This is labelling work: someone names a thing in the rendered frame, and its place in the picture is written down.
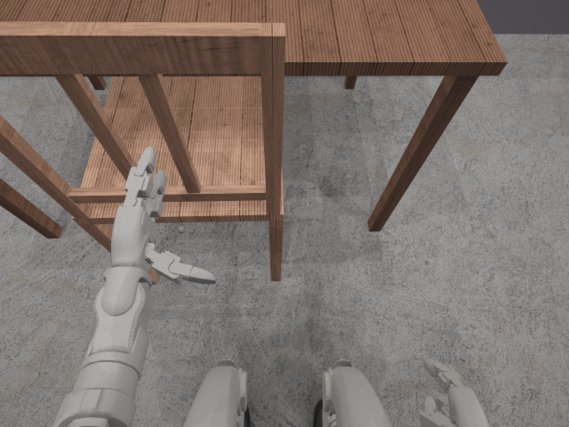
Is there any table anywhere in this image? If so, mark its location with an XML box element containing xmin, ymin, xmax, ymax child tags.
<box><xmin>0</xmin><ymin>0</ymin><xmax>508</xmax><ymax>238</ymax></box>

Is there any robot right hand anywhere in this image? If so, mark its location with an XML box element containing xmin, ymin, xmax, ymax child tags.
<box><xmin>420</xmin><ymin>358</ymin><xmax>490</xmax><ymax>427</ymax></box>

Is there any left robot forearm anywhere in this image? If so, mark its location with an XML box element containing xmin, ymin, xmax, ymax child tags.
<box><xmin>52</xmin><ymin>265</ymin><xmax>154</xmax><ymax>427</ymax></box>

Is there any chair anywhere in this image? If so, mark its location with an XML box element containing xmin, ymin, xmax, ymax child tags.
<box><xmin>0</xmin><ymin>21</ymin><xmax>285</xmax><ymax>285</ymax></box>

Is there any robot left thigh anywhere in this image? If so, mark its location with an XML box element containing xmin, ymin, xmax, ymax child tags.
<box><xmin>183</xmin><ymin>366</ymin><xmax>247</xmax><ymax>427</ymax></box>

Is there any robot left hand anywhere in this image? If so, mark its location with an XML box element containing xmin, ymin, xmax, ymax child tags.
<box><xmin>111</xmin><ymin>146</ymin><xmax>217</xmax><ymax>285</ymax></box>

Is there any robot right shin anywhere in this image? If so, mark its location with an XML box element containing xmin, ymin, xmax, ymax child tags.
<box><xmin>322</xmin><ymin>359</ymin><xmax>352</xmax><ymax>427</ymax></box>

